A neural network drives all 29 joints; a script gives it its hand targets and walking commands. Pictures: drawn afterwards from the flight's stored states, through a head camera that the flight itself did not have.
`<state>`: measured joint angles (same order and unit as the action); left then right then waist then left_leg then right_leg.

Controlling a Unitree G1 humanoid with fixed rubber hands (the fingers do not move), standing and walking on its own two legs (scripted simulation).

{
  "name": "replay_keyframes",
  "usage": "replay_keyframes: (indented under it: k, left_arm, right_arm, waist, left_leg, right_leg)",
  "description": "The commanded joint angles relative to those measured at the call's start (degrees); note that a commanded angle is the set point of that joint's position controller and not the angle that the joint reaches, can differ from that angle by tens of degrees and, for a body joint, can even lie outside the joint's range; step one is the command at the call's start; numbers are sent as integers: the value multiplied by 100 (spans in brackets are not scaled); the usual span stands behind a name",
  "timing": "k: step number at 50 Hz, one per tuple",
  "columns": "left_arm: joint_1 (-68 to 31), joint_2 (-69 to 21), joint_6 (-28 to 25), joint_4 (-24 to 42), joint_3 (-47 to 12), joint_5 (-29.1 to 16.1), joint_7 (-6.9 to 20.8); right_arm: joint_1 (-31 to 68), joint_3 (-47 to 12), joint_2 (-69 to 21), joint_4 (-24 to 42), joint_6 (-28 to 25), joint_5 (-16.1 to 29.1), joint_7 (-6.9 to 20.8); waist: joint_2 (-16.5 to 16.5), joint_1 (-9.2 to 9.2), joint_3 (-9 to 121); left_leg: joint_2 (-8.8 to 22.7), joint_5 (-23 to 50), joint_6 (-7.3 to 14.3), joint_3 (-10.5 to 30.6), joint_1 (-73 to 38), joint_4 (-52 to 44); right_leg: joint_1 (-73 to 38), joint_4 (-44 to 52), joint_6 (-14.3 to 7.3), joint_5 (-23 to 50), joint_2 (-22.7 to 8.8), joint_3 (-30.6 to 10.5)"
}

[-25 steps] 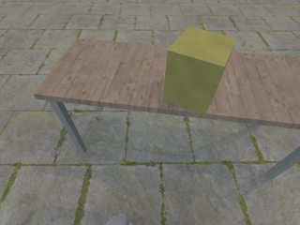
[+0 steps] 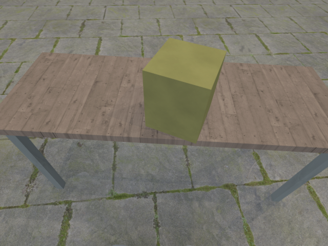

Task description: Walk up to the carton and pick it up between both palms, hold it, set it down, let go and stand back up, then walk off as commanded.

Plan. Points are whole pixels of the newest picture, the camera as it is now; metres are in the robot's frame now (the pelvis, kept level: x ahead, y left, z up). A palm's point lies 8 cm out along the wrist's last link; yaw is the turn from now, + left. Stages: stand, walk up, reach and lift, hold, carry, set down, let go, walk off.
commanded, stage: walk up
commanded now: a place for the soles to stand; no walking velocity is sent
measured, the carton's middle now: (182, 91) +0.61 -0.07 +0.01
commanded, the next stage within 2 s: none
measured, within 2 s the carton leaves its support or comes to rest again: neither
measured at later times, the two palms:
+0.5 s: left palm out of the picture +0.11 +0.31 -0.12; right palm (295, 230) +0.18 -0.33 -0.07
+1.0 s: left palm (67, 222) +0.21 +0.25 -0.11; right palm (298, 208) +0.25 -0.38 -0.10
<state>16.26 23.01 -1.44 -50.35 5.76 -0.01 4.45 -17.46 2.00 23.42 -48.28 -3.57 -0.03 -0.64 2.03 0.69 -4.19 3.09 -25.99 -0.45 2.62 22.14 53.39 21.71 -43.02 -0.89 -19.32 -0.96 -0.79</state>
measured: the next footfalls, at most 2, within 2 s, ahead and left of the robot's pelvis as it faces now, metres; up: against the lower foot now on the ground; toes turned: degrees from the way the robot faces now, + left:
left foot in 0.36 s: +0.19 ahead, +0.14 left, +0.00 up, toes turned -1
right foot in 0.66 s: +0.23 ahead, -0.24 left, +0.00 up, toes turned +0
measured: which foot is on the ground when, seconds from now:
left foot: up 0.00-0.34, down 0.36-0.66, up 0.68-0.94, down 0.96-1.00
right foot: down 0.00-0.38, up 0.40-0.64, down 0.66-1.00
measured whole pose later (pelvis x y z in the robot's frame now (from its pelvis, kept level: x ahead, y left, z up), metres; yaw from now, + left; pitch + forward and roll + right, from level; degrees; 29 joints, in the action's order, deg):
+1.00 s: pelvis +0.17 -0.06 +0.00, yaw -1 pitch -1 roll +0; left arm 16.9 22.3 -0.4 -49.9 4.6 0.0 1.7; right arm -15.4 2.1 22.8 -48.5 -3.5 0.0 -1.2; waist 0.5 2.1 -4.8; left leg 3.0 -16.3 -1.6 1.7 23.2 41.2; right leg 21.4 -46.4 -0.8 -24.2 -0.6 0.5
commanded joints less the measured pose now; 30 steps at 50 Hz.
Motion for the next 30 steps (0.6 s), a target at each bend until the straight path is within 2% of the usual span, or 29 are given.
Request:
replay_keyframes:
  k: [1,2,3,4,5,6,7,8,10,11,12,13,14,15,16,17,18,19,20,21,22,23,24,25,26,27,28,29,30]
  left_arm:
    - [427,1549,-169,435,468,65,-222]
    - [424,1449,-165,398,411,47,-238]
    - [437,1437,-206,427,309,74,-224]
    - [639,1440,-223,430,345,86,-187]
    - [646,1376,-220,390,341,44,-192]
    - [978,1513,-208,364,391,56,-214]
    - [881,1376,-185,391,325,50,-240]
    - [877,1559,-152,359,366,99,-237]
    - [1185,1569,-146,386,380,76,-276]
    - [1126,1491,-162,351,288,45,-288]
    - [1135,1489,-124,338,355,67,-301]
    - [1029,1492,-98,476,300,117,-274]
    - [1024,1417,-61,426,339,120,-322]
    - [701,1400,-19,588,271,75,-280]
    - [372,1327,-11,729,213,0,-273]
    - [432,912,-68,905,102,-75,-252]
    - [445,597,-65,997,-31,-31,-218]
    - [453,874,-3,916,102,97,-240]
    - [152,1301,62,823,172,92,-269]
    - [396,1316,79,647,219,94,-253]
    - [337,1338,57,573,242,127,-211]
    - [326,1295,83,536,251,154,-164]
    - [495,1227,62,560,269,156,-88]
    - [510,1112,38,439,273,160,-43]
    - [689,1198,78,528,323,174,-24]
    - [538,1175,59,585,264,148,-2]
    - [584,1233,97,549,341,148,1]
    - [365,1277,35,623,369,162,-21]
    - [606,1220,5,425,416,154,-31]
  right_arm:
    - [38,417,1356,269,-141,-40,-144]
    - [77,369,1252,249,-126,-59,-125]
    - [92,428,1226,298,-144,-73,-99]
    - [211,393,1189,395,-131,-79,-68]
    - [161,383,1212,359,-110,-24,-60]
    - [359,399,1168,414,-85,-71,-39]
    - [314,359,1137,447,-113,-2,-53]
    - [458,380,1132,452,-98,-62,-62]
    - [680,321,1076,629,-107,10,-68]
    - [861,318,991,639,-112,-28,-67]
    - [749,317,879,649,-159,11,-70]
    - [804,298,987,694,-182,4,-83]
    - [621,346,946,596,-193,-23,-91]
    - [224,315,831,401,-271,29,-120]
    - [-554,419,927,158,-337,-55,-151]
    - [-967,570,1448,45,-356,-161,-212]
    - [-1065,650,1768,129,-364,-231,-262]
    - [-1329,775,2163,250,-332,-233,-277]
    - [-1236,756,2062,247,-283,-6,-255]
    - [-834,709,1907,284,-264,30,-258]
    - [-433,681,1733,260,-249,22,-286]
    - [-139,637,1698,173,-288,6,-251]
    - [-216,609,1686,292,-315,-72,-231]
    - [-272,614,1712,243,-325,-98,-209]
    - [-133,681,1813,274,-313,-102,-168]
    - [-5,681,1912,332,-299,-171,-149]
    - [228,767,2009,312,-275,-195,-114]
    - [236,674,1871,314,-231,-209,-125]
    - [547,670,1795,356,-189,-241,-109]
  waist:
    - [411,177,-53]
    - [1025,271,-175]
    - [846,239,-141]
    - [719,344,-362]
    - [629,327,-274]
    - [619,498,-34]
    - [882,378,52]
    - [875,507,7]
    - [834,656,-7]
    - [894,598,-115]
    - [932,601,-109]
    - [880,653,152]
    - [816,612,307]
    - [771,266,403]
    - [534,-121,887]
    - [-150,-366,1172]
    - [-953,-435,1365]
    - [-1241,-523,1334]
    - [-977,-613,881]
    - [-572,-345,399]
    - [-675,-238,-209]
    - [-919,-174,-435]
    - [-1152,-118,-305]
    - [-1274,-144,-320]
    - [-1346,-45,333]
    - [-1821,-160,128]
    - [-2050,-28,179]
    - [-1821,-104,5]
    - [-1582,185,-21]
  left_leg:
    - [113,404,312,-178,2228,1182]
    - [229,615,258,-285,2046,862]
    - [166,577,228,-284,1850,707]
    - [84,533,153,-499,1763,619]
    - [97,661,168,-356,1794,466]
    - [13,640,159,-411,1791,153]
    - [26,514,134,-502,1621,-45]
    - [-51,306,125,-489,1534,-316]
    - [-73,271,185,-592,1829,-501]
    - [-102,385,191,-492,1686,-599]
    - [-239,264,220,-686,1752,-962]
    - [-123,505,156,-646,1369,-1262]
    - [-365,271,159,-837,1297,-1627]
    - [-402,901,176,-887,45,-2569]
    - [-468,1973,287,-950,-1162,-3227]
    - [-118,2329,464,-276,-2797,-2953]
    - [1190,1444,923,1654,-3692,-2753]
    - [2110,709,1485,3012,-3390,-3032]
    - [2360,61,1825,3111,-2605,-3415]
    - [2097,-157,1653,2798,-1968,-3437]
    - [1926,-573,1531,2080,-1287,-3640]
    - [1557,-578,1386,1921,-852,-3665]
    - [1372,-113,1275,1493,-646,-3622]
    - [1393,464,1421,1485,-768,-3522]
    - [1330,-86,1351,1265,-822,-3427]
    - [1271,-109,1428,1074,-761,-3352]
    - [1241,-376,1357,1068,-693,-3265]
    - [1172,-88,1346,964,-337,-2996]
    - [1166,-173,1205,764,155,-2791]
  right_leg:
    - [-1827,2552,-761,-28,-1286,-2296]
    - [-1683,2541,-739,249,-1069,-1944]
    - [-1480,2596,-717,851,-1089,-1980]
    - [-1237,2732,-883,996,-1151,-1968]
    - [-1602,2517,-662,1676,-990,-1784]
    - [-2207,2503,-553,2122,-1058,-1734]
    - [-2179,2342,-824,2378,-956,-1510]
    - [-2227,2280,-765,2395,-1002,-1550]
    - [-2489,2091,-651,3305,-954,-1538]
    - [-2393,2128,-852,3343,-1105,-1581]
    - [-2581,2043,-816,3541,-1071,-1506]
    - [-2551,1745,-960,3640,-955,-1309]
    - [-2845,1209,-738,3963,-900,-1178]
    - [-2075,844,-864,3854,-832,-917]
    - [-1626,-101,-667,3778,-503,-554]
    - [-190,-719,-371,2829,-354,-482]
    - [1409,-1729,-101,-36,143,-187]
    - [2065,-2142,-41,-1504,235,-276]
    - [2172,-2587,-31,-1533,10,-652]
    - [1993,-2699,-5,-1065,-97,-772]
    - [2042,-2432,-6,-761,-295,-738]
    - [1792,-2167,24,-546,-295,-799]
    - [1339,-1789,8,-362,-355,-552]
    - [1319,-1581,50,-417,-322,-435]
    - [871,-1391,95,-363,-384,-322]
    - [999,-899,139,-634,-368,-18]
    - [707,-780,100,-592,-459,-20]
    - [557,-202,28,-821,-389,81]
    - [-61,468,-86,-410,-475,-11]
